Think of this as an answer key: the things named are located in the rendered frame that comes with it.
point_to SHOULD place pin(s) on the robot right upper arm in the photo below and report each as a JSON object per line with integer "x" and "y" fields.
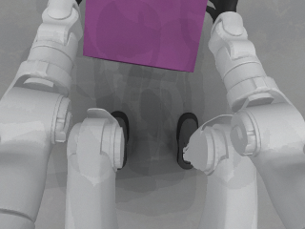
{"x": 273, "y": 137}

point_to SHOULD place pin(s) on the left robot thigh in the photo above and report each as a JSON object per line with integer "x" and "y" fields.
{"x": 90, "y": 192}

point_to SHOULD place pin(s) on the robot right foot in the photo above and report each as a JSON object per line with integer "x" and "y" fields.
{"x": 187, "y": 124}

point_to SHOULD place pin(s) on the carton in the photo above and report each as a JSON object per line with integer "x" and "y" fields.
{"x": 162, "y": 34}

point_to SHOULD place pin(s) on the robot left upper arm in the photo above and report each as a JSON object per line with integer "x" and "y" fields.
{"x": 31, "y": 123}

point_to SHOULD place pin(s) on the left robot forearm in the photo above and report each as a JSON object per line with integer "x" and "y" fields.
{"x": 53, "y": 51}

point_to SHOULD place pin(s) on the right robot hand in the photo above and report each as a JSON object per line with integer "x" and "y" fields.
{"x": 220, "y": 7}

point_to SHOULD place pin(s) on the right robot forearm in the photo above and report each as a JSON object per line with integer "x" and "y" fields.
{"x": 246, "y": 83}

